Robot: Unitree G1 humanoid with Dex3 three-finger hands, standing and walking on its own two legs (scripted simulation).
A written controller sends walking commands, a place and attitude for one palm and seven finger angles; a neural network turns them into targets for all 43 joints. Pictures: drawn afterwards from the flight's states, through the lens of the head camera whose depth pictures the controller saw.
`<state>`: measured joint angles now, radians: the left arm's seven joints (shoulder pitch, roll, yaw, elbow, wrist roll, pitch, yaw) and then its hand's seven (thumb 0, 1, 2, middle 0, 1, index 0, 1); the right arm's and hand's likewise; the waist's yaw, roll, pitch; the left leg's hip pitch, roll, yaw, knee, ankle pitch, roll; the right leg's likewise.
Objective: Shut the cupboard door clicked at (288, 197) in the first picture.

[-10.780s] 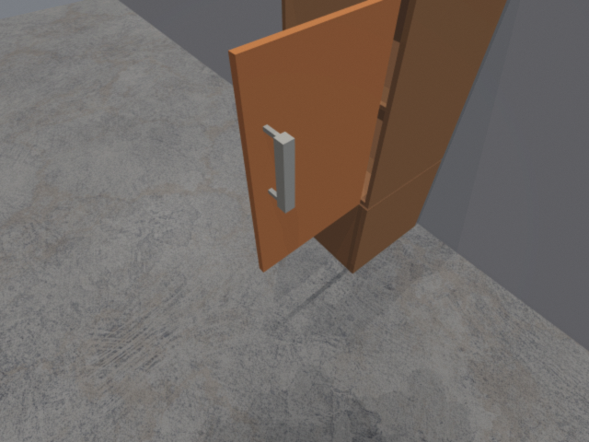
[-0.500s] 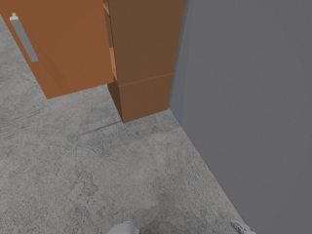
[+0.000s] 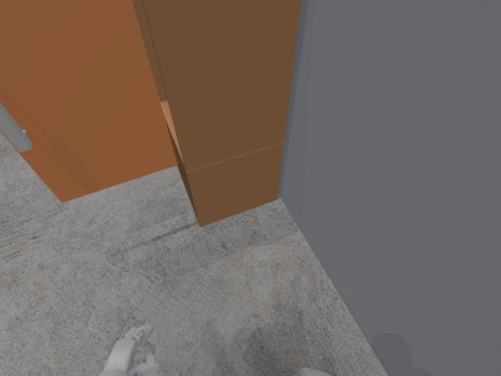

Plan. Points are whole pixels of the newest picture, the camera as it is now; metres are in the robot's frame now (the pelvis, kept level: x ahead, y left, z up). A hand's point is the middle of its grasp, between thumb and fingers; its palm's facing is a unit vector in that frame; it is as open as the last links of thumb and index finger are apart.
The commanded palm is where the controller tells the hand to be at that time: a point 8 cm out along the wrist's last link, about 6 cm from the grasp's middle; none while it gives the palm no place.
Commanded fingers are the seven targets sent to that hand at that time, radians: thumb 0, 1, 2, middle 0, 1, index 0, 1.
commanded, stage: turn to face it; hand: left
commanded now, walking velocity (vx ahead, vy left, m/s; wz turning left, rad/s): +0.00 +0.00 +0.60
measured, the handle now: (2, 112) +0.64 +0.56 +0.03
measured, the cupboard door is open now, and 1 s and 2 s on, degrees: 92 92 92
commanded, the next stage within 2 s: take the last steps up to it in 0.78 s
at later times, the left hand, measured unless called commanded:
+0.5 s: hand out of the picture +0.05 +0.28 -0.16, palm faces +0.29 -0.92 -0.25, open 7.4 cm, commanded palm none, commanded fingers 0.00 0.90 0.90 -0.20 -0.30 -0.20 -0.30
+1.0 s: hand out of the picture +0.04 +0.19 -0.14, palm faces +0.43 -0.87 -0.23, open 7.3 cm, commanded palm none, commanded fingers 0.00 0.90 0.90 -0.20 -0.30 -0.20 -0.30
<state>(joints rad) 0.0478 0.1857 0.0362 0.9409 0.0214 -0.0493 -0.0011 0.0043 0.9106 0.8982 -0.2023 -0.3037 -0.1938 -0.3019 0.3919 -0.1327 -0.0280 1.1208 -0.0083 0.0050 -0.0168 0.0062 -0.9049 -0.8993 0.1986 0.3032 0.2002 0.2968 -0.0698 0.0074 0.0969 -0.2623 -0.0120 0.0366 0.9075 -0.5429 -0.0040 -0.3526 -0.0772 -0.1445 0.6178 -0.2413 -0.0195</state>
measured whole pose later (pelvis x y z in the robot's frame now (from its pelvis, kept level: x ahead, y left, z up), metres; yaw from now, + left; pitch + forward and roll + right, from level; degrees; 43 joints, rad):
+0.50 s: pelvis +0.05 +0.04 +0.01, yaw +14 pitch +1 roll -2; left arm 0.20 0.29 0.08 0.96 0.02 0.05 0.01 0.01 0.91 0.90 -0.20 -0.30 -0.19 -0.30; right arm 0.12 -0.23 -0.04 0.89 -0.02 0.01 -0.01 0.00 -0.90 -0.90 0.20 0.30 0.20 0.30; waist 0.03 -0.04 0.06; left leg -0.31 -0.01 0.06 0.52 -0.22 0.07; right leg -0.50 -0.09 -0.03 1.12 -0.39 0.08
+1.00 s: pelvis +0.08 +0.00 +0.02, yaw +24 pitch -1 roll +2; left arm 0.24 0.17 0.04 0.97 0.03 -0.02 0.02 0.00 0.93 0.90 -0.21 -0.30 -0.20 -0.30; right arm 0.19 -0.22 -0.07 1.02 -0.02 0.07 0.01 0.01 -0.90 -0.90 0.20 0.30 0.20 0.30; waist 0.01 -0.01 0.09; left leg -0.40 0.00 0.03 0.92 -0.45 -0.05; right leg -0.16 -0.08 -0.11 0.46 -0.29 -0.01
